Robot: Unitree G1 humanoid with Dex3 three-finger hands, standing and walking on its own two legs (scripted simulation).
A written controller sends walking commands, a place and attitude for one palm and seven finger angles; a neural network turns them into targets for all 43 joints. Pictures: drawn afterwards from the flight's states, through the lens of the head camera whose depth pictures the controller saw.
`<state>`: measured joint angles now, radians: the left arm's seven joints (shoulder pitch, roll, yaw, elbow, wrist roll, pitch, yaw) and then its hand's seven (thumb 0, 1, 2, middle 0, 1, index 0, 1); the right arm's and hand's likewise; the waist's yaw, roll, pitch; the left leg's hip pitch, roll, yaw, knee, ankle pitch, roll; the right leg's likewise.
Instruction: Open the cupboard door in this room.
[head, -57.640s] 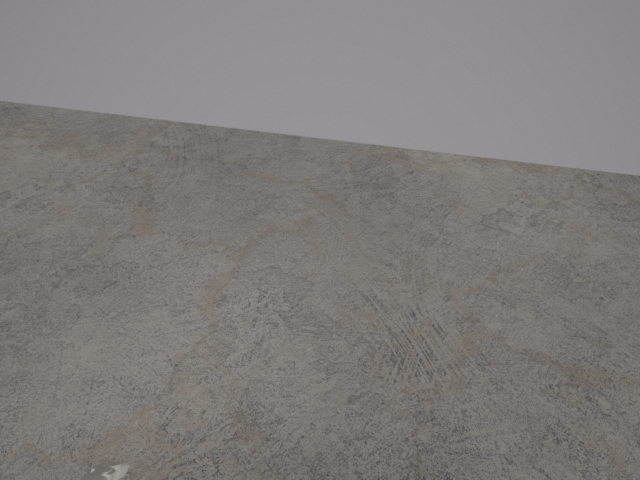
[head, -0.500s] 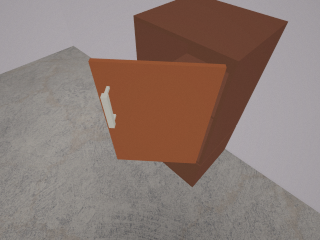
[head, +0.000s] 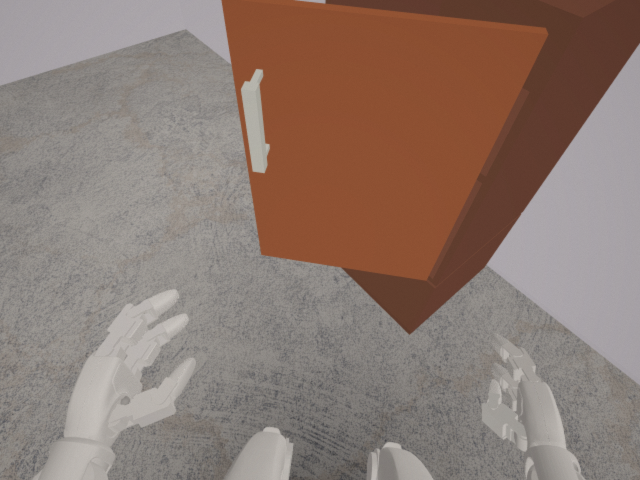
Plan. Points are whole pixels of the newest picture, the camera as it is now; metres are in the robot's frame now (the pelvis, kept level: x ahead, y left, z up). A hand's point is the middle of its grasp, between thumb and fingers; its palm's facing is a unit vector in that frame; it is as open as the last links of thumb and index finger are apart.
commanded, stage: raise the hand with hooked fingers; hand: left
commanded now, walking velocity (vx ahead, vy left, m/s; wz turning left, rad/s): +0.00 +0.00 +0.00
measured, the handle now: (259, 123) +0.61 +0.17 +0.08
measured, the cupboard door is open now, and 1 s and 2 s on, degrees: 41 41 41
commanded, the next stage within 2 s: move the hooked fingers beside the handle in 1.60 s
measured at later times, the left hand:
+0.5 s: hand (132, 323) +0.26 +0.25 +0.06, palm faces -0.05 -1.00 -0.03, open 12.0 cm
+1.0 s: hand (97, 274) +0.30 +0.29 +0.10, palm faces -0.03 -1.00 -0.05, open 13.9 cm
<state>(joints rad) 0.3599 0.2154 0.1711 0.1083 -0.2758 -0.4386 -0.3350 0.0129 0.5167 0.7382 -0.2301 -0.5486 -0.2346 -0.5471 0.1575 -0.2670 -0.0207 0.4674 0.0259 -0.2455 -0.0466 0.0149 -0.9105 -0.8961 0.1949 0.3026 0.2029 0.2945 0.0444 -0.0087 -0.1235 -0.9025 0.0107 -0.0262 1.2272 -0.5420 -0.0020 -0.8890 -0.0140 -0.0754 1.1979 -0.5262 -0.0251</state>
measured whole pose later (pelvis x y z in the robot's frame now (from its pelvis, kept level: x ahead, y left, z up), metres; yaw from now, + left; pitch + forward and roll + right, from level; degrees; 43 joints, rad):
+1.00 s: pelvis +0.02 +0.02 +0.04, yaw +0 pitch +13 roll -3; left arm 0.04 0.40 0.40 0.33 -0.36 -0.28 -0.52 -0.01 -0.48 0.31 -0.30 -1.19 -0.30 -1.19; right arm 0.27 -0.26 0.06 0.53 0.03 -0.21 -0.06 0.02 -0.91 -0.90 0.20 0.30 0.21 0.30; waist 0.00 0.03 -0.11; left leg -0.78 0.01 -0.02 1.05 -0.49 0.03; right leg -0.75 -0.01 -0.07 0.97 -0.45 0.01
